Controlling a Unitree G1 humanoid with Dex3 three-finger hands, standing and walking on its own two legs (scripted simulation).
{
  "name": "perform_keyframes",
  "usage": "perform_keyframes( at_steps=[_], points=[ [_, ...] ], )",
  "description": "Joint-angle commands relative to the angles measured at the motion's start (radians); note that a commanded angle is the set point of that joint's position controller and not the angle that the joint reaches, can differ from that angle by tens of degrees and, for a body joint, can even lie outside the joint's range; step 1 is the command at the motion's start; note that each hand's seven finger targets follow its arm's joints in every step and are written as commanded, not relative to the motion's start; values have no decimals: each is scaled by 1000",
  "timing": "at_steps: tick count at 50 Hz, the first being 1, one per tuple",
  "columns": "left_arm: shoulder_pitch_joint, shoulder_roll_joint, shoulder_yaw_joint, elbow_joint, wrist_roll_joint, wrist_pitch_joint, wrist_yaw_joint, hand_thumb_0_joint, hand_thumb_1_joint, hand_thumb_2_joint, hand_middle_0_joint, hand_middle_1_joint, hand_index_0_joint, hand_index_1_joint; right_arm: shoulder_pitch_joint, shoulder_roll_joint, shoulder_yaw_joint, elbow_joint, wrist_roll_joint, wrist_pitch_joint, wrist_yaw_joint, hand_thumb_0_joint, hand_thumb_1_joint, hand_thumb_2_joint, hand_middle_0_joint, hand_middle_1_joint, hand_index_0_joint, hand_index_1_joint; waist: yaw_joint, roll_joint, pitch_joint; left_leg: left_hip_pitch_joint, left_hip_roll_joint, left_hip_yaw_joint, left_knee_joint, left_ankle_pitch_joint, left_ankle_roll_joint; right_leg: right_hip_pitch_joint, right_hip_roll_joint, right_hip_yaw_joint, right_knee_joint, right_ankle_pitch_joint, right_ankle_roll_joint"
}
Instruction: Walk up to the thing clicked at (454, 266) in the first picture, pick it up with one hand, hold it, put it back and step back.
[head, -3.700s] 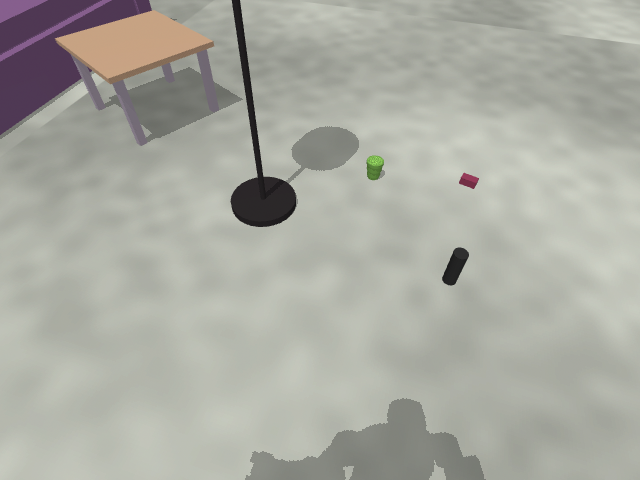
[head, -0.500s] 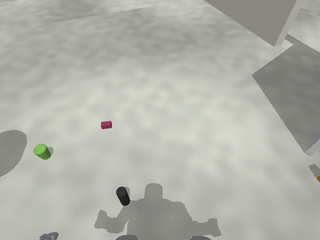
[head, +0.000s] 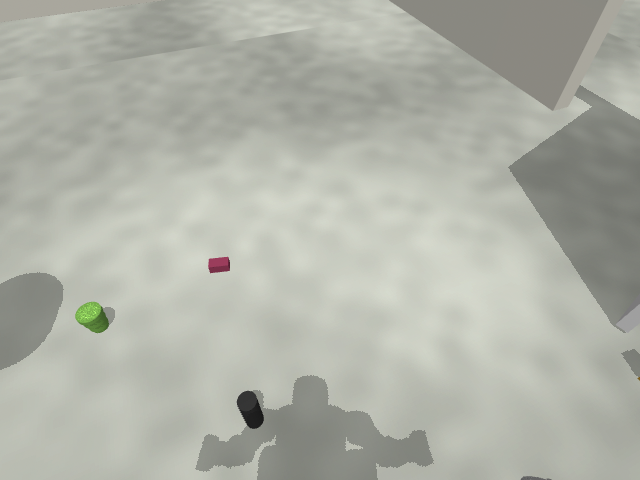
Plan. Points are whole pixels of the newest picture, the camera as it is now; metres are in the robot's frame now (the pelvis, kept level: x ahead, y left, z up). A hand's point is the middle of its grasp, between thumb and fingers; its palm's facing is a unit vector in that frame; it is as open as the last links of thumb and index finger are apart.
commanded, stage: walk up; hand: left
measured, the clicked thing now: (251, 410) +0.41 +0.23 -0.69
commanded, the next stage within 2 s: stand in 0.68 s
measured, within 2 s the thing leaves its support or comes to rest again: neither
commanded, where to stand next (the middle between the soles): +0.03 +0.01 m, yaw +2 degrees
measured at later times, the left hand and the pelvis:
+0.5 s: hand out of the picture +0.10 +0.25 -0.15, palm faces -0.01 -0.94 -0.34, open 7.4 cm; pelvis +0.01 +0.00 +0.00, yaw +0 degrees
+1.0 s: hand out of the picture +0.10 +0.24 -0.15, palm faces -0.02 -0.94 -0.34, open 7.4 cm; pelvis +0.02 -0.01 +0.01, yaw +0 degrees
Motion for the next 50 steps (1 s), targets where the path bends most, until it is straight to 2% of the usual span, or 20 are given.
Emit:
perform_keyframes(
  at_steps=[1, 4, 13, 14, 24, 32, 33, 34, 35, 43, 50],
  points=[
    [-59, 213, 43, -53, 3, -26, 12, 0, 900, 900, -200, -300, -200, -300, -46, -209, -47, -32, 1, -16, -14, 0, -900, -900, 200, 300, 200, 300, -16, -28, -117, 80, 94, -84, -98, 87, 45, 24, -102, 82, -111, 103, -38],
    [-67, 209, 47, -45, 2, -23, 12, 0, 900, 900, -200, -300, -200, -300, -42, -201, -47, -24, 2, -16, -14, 0, -900, -900, 200, 300, 200, 300, -16, -29, -108, 85, 96, -85, -111, 114, 38, 30, -101, 77, -114, 112, -34],
    [-85, 211, 56, -53, 11, -18, 11, 0, 900, 900, -200, -300, -200, -300, -28, -199, -48, -23, -5, -14, -14, 0, -900, -900, 200, 300, 200, 300, -19, -23, -78, 48, 88, -84, -134, 31, 36, 32, -98, 80, -142, 26, -32],
    [-81, 209, 57, -54, 10, -18, 11, 0, 900, 900, -200, -300, -200, -300, -20, -196, -48, -22, -4, -15, -13, 0, -900, -900, 200, 300, 200, 300, -19, -23, -86, 56, 91, -86, -133, 49, 36, 38, -99, 80, -141, 23, -34],
    [-79, 207, 60, -66, 10, -15, 11, 0, 900, 900, -200, -300, -200, -300, 2, -199, -52, -24, -7, -17, -19, 0, -900, -900, 200, 300, 200, 300, -24, -18, -109, 66, 91, -82, -130, 98, 35, 63, -101, 73, -117, 99, -36],
    [-74, 201, 61, -64, 12, -13, 12, 0, 900, 900, -200, -300, -200, -300, 4, -199, -55, -25, -7, -14, -20, 0, -900, -900, 200, 300, 200, 300, -25, -18, -97, 69, 92, -83, -125, 105, 39, 54, -96, 66, -120, 94, -35],
    [-73, 199, 60, -68, 11, -14, 13, 0, 900, 900, -200, -300, -200, -300, 9, -195, -53, -27, -5, -13, -19, 0, -900, -900, 200, 300, 200, 300, -25, -22, -94, 69, 93, -84, -122, 118, 38, 52, -97, 67, -122, 98, -35],
    [-70, 212, 55, -69, 10, -11, 14, 0, 900, 900, -200, -300, -200, -300, 11, -192, -52, -29, -19, -19, -25, 0, -900, -900, 200, 300, 200, 300, -34, -63, -100, 77, 108, -86, -140, 144, 29, 49, -106, 66, -110, 119, -40],
    [-64, 200, 53, -70, 9, -11, 13, 0, 900, 900, -200, -300, -200, -300, 6, -207, -55, -27, -19, -23, -26, 0, -900, -900, 200, 300, 200, 300, -29, -36, -101, 81, 108, -87, -140, 149, 27, 52, -103, 65, -111, 126, -37],
    [-45, 208, 49, -75, 8, -8, 9, 0, 900, 900, -200, -300, -200, -300, 0, -199, -51, -25, -14, -25, -26, 0, -900, -900, 200, 300, 200, 300, -27, -17, -82, 77, 100, -80, -153, 99, 20, 42, -102, 72, -125, 78, -38],
    [-31, 209, 45, -80, 9, -11, 9, 0, 900, 900, -200, -300, -200, -300, -5, -199, -50, -29, -13, -26, -25, 0, -900, -900, 200, 300, 200, 300, -28, -15, -98, 94, 106, -76, -142, 145, 24, 55, -107, 70, -121, 139, -39]
  ],
)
